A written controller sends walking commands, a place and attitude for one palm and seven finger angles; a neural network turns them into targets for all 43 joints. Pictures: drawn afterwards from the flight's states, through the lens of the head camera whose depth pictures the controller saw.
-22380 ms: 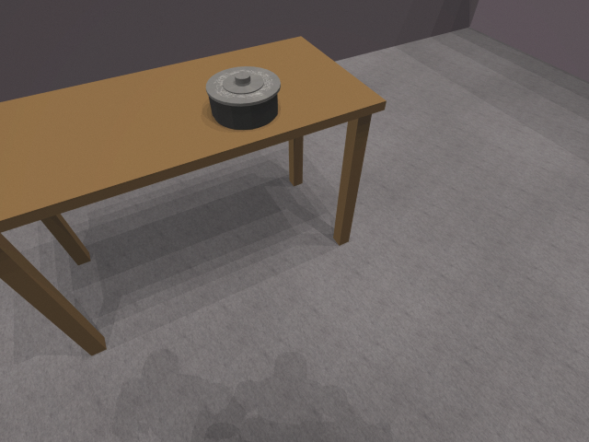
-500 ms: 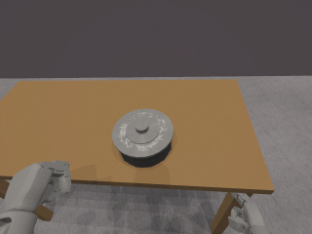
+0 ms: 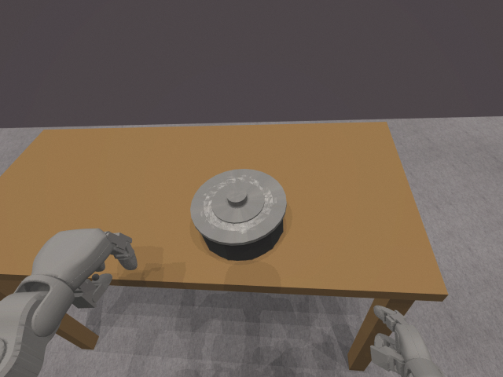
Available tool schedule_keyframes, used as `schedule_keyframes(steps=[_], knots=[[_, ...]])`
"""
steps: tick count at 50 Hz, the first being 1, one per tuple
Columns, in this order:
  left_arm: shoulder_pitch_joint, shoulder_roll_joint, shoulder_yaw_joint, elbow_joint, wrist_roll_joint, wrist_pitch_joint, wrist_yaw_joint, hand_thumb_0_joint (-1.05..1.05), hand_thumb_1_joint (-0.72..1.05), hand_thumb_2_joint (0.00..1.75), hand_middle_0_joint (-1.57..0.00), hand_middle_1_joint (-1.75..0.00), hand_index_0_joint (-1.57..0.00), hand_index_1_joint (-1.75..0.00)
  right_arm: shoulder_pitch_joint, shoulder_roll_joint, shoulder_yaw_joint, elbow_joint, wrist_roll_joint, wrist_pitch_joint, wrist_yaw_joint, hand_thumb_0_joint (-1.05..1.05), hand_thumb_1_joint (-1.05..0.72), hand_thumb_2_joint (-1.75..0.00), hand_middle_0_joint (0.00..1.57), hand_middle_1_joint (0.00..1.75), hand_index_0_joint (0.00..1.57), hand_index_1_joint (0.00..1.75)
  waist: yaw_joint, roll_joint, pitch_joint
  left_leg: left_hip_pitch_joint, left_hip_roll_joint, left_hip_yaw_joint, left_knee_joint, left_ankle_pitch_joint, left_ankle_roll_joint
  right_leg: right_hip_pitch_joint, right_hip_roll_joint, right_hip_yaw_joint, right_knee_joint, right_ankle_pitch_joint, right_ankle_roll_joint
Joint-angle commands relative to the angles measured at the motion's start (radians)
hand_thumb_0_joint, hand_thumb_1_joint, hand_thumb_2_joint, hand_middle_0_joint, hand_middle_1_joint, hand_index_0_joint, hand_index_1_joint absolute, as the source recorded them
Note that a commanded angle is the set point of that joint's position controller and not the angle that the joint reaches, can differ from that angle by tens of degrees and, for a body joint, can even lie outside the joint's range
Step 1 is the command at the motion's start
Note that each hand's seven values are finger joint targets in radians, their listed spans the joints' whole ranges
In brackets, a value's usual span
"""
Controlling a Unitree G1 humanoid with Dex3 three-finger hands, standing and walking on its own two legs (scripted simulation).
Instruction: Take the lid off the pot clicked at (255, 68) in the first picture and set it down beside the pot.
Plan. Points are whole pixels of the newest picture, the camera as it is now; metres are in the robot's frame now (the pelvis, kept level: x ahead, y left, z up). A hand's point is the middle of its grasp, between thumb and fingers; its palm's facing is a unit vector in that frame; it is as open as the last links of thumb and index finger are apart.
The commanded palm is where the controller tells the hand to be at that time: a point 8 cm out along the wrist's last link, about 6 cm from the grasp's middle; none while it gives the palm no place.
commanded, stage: reach forward and open the fingers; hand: left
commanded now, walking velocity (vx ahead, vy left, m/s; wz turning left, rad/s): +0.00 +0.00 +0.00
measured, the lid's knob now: (237, 196) +0.44 +0.09 +0.02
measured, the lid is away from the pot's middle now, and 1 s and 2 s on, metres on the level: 0.00 0.00 0.00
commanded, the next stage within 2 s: move the open hand above the knob in 0.44 s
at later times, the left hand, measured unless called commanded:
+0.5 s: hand (93, 238) +0.28 +0.28 +0.10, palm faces -0.16 -0.03 -0.99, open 10.0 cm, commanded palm +0.27 +0.28 +0.15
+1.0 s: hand (152, 225) +0.32 +0.20 +0.08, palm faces -0.19 -0.04 -0.98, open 10.1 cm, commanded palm +0.32 +0.21 +0.15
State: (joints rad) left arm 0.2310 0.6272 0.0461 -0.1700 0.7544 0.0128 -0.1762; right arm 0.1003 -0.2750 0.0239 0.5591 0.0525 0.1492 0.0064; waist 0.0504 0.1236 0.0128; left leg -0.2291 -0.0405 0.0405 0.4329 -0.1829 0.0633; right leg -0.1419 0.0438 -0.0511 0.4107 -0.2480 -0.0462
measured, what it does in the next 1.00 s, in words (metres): stands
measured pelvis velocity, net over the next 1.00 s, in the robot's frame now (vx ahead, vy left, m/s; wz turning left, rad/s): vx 0.00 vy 0.03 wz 0.02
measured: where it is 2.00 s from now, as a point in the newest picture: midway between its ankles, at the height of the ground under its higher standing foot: outside the picture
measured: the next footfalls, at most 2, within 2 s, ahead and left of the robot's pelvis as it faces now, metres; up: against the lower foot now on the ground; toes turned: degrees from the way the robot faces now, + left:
none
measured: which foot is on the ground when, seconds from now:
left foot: down 0.00-1.00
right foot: down 0.00-1.00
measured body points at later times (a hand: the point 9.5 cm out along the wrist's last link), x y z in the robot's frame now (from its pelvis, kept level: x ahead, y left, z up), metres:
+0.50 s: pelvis -0.01 +0.03 +0.00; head +0.01 +0.00 +0.45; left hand +0.29 +0.28 +0.15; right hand +0.20 -0.18 -0.10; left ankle +0.03 +0.08 -0.74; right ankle -0.02 -0.09 -0.74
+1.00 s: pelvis +0.00 +0.03 +0.00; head +0.02 -0.01 +0.45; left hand +0.33 +0.21 +0.14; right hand +0.21 -0.16 -0.11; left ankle +0.03 +0.08 -0.74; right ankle -0.02 -0.09 -0.74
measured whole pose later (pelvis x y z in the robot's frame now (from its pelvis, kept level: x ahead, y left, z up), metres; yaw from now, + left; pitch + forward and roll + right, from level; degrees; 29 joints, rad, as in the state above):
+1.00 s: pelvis +0.00 +0.03 +0.00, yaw +1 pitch +1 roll -1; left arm -0.27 0.49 -0.30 0.04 0.87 0.15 -0.20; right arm 0.08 -0.25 0.05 0.59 0.06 0.15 0.06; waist 0.04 0.12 0.01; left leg -0.26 -0.10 0.04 0.41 -0.16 0.11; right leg -0.20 -0.02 -0.05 0.46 -0.27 0.00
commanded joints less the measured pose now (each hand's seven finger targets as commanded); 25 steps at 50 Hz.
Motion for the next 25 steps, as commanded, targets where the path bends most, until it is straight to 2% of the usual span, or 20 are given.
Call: schedule_keyframes(steps=[1, 2, 3, 4, 6, 7, 8, 9, 10, 11, 12, 14, 16, 17, 18, 20, 21, 22, 23, 25], knots=[[-0.264, 0.205, 0.111, -0.246, 0.012, -0.010, 0.037, 0.00, -0.09, 1.28, -0.89, -0.29, -0.89, -0.29, -0.204, -0.092, -0.034, -0.180, 0.004, -0.059, 0.007, 0.00, -0.90, -0.90, 0.20, 0.30, 0.20, 0.30, 0.001, -0.029, -0.189, 0.144, 0.029, -0.087, -0.041, 0.148, 0.003, -0.032, -0.052, 0.099, -0.086, 0.149, 0.010], [-0.257, 0.188, 0.087, -0.239, 0.010, -0.017, 0.038, 0.00, -0.12, 1.29, -0.88, -0.26, -0.88, -0.26, -0.171, -0.085, -0.037, -0.178, -0.001, -0.065, 0.005, 0.00, -0.90, -0.90, 0.20, 0.30, 0.20, 0.30, -0.001, -0.045, -0.226, 0.150, 0.032, -0.083, -0.042, 0.152, 0.006, -0.006, -0.056, 0.077, -0.077, 0.142, 0.015], [-0.284, 0.255, 0.136, -0.225, 0.031, -0.021, 0.041, 0.00, -0.15, 1.30, -0.87, -0.22, -0.87, -0.22, -0.165, -0.093, -0.037, -0.160, -0.003, -0.061, 0.002, 0.00, -0.90, -0.90, 0.20, 0.30, 0.20, 0.30, 0.007, -0.041, -0.235, 0.157, 0.035, -0.091, -0.049, 0.149, 0.004, -0.019, -0.053, 0.086, -0.085, 0.127, 0.014], [-0.287, 0.241, 0.127, -0.178, 0.028, -0.020, 0.043, 0.00, -0.18, 1.31, -0.86, -0.19, -0.86, -0.19, -0.161, -0.092, -0.038, -0.152, -0.002, -0.059, -0.003, 0.00, -0.90, -0.90, 0.20, 0.30, 0.20, 0.30, -0.002, -0.062, -0.211, 0.146, 0.034, -0.092, -0.056, 0.128, 0.005, -0.013, -0.053, 0.077, -0.091, 0.108, 0.015], [-0.355, 0.344, 0.221, -0.116, 0.062, -0.017, 0.054, 0.00, -0.23, 1.33, -0.83, -0.12, -0.83, -0.12, -0.176, -0.102, -0.030, -0.135, 0.001, -0.055, -0.006, 0.00, -0.90, -0.90, 0.20, 0.30, 0.20, 0.30, 0.009, -0.050, -0.182, 0.124, 0.035, -0.100, -0.062, 0.115, 0.002, -0.021, -0.044, 0.090, -0.090, 0.096, 0.002], [-0.345, 0.268, 0.159, -0.042, 0.053, -0.009, 0.054, 0.00, -0.26, 1.34, -0.82, -0.08, -0.82, -0.08, -0.159, -0.091, -0.027, -0.130, 0.004, -0.048, -0.006, 0.00, -0.90, -0.90, 0.20, 0.30, 0.20, 0.30, 0.003, -0.073, -0.150, 0.106, 0.036, -0.092, -0.071, 0.102, 0.001, -0.026, -0.046, 0.062, -0.090, 0.074, 0.006], [-0.373, 0.286, 0.173, -0.034, 0.058, -0.008, 0.055, 0.00, -0.26, 1.34, -0.82, -0.08, -0.82, -0.08, -0.157, -0.100, -0.027, -0.122, 0.009, -0.042, -0.004, 0.00, -0.90, -0.90, 0.20, 0.30, 0.20, 0.30, 0.009, -0.071, -0.158, 0.114, 0.038, -0.094, -0.077, 0.102, -0.004, -0.034, -0.047, 0.068, -0.094, 0.066, 0.004], [-0.378, 0.221, 0.117, -0.035, 0.039, -0.005, 0.053, 0.00, -0.26, 1.34, -0.82, -0.08, -0.82, -0.08, -0.161, -0.095, -0.031, -0.129, 0.012, -0.040, -0.001, 0.00, -0.90, -0.90, 0.20, 0.30, 0.20, 0.30, -0.002, -0.055, -0.140, 0.119, 0.040, -0.096, -0.082, 0.096, -0.005, -0.046, -0.047, 0.054, -0.096, 0.059, 0.006], [-0.373, 0.213, 0.108, -0.016, 0.033, 0.003, 0.049, 0.00, -0.26, 1.34, -0.82, -0.08, -0.82, -0.08, -0.166, -0.101, -0.029, -0.130, 0.012, -0.038, 0.003, 0.00, -0.90, -0.90, 0.20, 0.30, 0.20, 0.30, 0.008, -0.063, -0.149, 0.126, 0.038, -0.101, -0.084, 0.102, -0.007, -0.051, -0.046, 0.055, -0.098, 0.066, 0.005], [-0.395, 0.179, 0.079, -0.056, 0.026, 0.010, 0.041, 0.00, -0.26, 1.34, -0.82, -0.08, -0.82, -0.08, -0.192, -0.096, -0.030, -0.151, 0.019, -0.043, 0.012, 0.00, -0.90, -0.90, 0.20, 0.30, 0.20, 0.30, 0.001, -0.026, -0.153, 0.134, 0.038, -0.108, -0.087, 0.105, -0.007, -0.047, -0.045, 0.065, -0.092, 0.076, -0.001], [-0.388, 0.113, 0.010, -0.076, 0.011, 0.011, 0.033, 0.00, -0.26, 1.34, -0.82, -0.08, -0.82, -0.08, -0.176, -0.088, -0.036, -0.155, 0.016, -0.045, 0.016, 0.00, -0.90, -0.90, 0.20, 0.30, 0.20, 0.30, -0.005, -0.032, -0.176, 0.154, 0.043, -0.105, -0.089, 0.118, -0.006, -0.039, -0.048, 0.046, -0.086, 0.079, 0.004], [-0.401, 0.116, -0.013, -0.099, 0.012, 0.015, 0.021, 0.00, -0.27, 1.35, -0.82, -0.08, -0.82, -0.08, -0.172, -0.095, -0.041, -0.157, 0.013, -0.045, 0.020, 0.00, -0.90, -0.90, 0.20, 0.30, 0.20, 0.30, -0.011, -0.037, -0.196, 0.174, 0.050, -0.117, -0.100, 0.117, -0.007, -0.044, -0.047, 0.043, -0.090, 0.077, 0.008], [-0.459, 0.238, 0.083, -0.095, 0.054, 0.020, 0.018, 0.00, -0.27, 1.36, -0.82, -0.08, -0.82, -0.08, -0.187, -0.105, -0.034, -0.156, 0.010, -0.046, 0.019, 0.00, -0.90, -0.90, 0.20, 0.30, 0.20, 0.30, -0.002, -0.063, -0.218, 0.162, 0.048, -0.125, -0.094, 0.121, -0.002, -0.024, -0.037, 0.061, -0.081, 0.091, 0.000], [-0.492, 0.243, 0.077, -0.070, 0.064, 0.017, 0.018, 0.00, -0.27, 1.36, -0.82, -0.08, -0.82, -0.08, -0.167, -0.099, -0.030, -0.144, 0.007, -0.042, 0.014, 0.00, -0.90, -0.90, 0.20, 0.30, 0.20, 0.30, -0.004, -0.077, -0.222, 0.154, 0.050, -0.121, -0.096, 0.120, -0.002, -0.017, -0.041, 0.046, -0.078, 0.076, 0.002], [-0.551, 0.317, 0.133, -0.049, 0.086, 0.009, 0.023, 0.00, -0.27, 1.36, -0.82, -0.08, -0.82, -0.08, -0.163, -0.107, -0.027, -0.125, 0.007, -0.040, 0.009, 0.00, -0.90, -0.90, 0.20, 0.30, 0.20, 0.30, 0.001, -0.069, -0.226, 0.150, 0.051, -0.123, -0.101, 0.118, -0.005, -0.019, -0.042, 0.051, -0.080, 0.070, 0.001], [-0.607, 0.344, 0.158, -0.011, 0.097, 0.000, 0.034, 0.00, -0.27, 1.36, -0.82, -0.08, -0.82, -0.08, -0.159, -0.105, -0.020, -0.112, 0.006, -0.036, 0.001, 0.00, -0.90, -0.90, 0.20, 0.30, 0.20, 0.30, 0.008, -0.057, -0.236, 0.152, 0.053, -0.134, -0.100, 0.129, -0.009, -0.027, -0.041, 0.045, -0.074, 0.065, -0.004], [-0.625, 0.358, 0.184, -0.011, 0.093, 0.002, 0.040, 0.00, -0.27, 1.36, -0.82, -0.08, -0.82, -0.08, -0.172, -0.103, -0.023, -0.123, 0.010, -0.042, 0.001, 0.00, -0.90, -0.90, 0.20, 0.30, 0.20, 0.30, 0.010, -0.018, -0.222, 0.151, 0.053, -0.138, -0.096, 0.132, -0.006, -0.030, -0.038, 0.053, -0.067, 0.076, -0.011], [-0.618, 0.251, 0.094, 0.011, 0.071, 0.004, 0.035, 0.00, -0.27, 1.36, -0.82, -0.08, -0.82, -0.08, -0.159, -0.090, -0.020, -0.122, 0.010, -0.039, 0.005, 0.00, -0.90, -0.90, 0.20, 0.30, 0.20, 0.30, -0.002, -0.017, -0.215, 0.163, 0.054, -0.143, -0.099, 0.143, -0.014, -0.043, -0.040, 0.030, -0.066, 0.068, -0.006], [-0.598, 0.239, 0.088, 0.013, 0.061, 0.007, 0.033, 0.00, -0.27, 1.36, -0.82, -0.08, -0.82, -0.08, -0.151, -0.095, -0.025, -0.120, 0.012, -0.038, 0.010, 0.00, -0.90, -0.90, 0.20, 0.30, 0.20, 0.30, 0.004, -0.021, -0.233, 0.186, 0.058, -0.148, -0.100, 0.174, -0.020, -0.050, -0.041, 0.029, -0.066, 0.084, -0.005], [-0.530, 0.135, 0.000, 0.048, 0.032, 0.027, 0.016, 0.00, -0.27, 1.36, -0.82, -0.08, -0.82, -0.08, -0.142, -0.098, -0.030, -0.132, 0.013, -0.033, 0.024, 0.00, -0.90, -0.90, 0.20, 0.30, 0.20, 0.30, -0.004, -0.036, -0.222, 0.208, 0.060, -0.156, -0.096, 0.194, -0.027, -0.082, -0.040, 0.021, -0.070, 0.097, 0.002]])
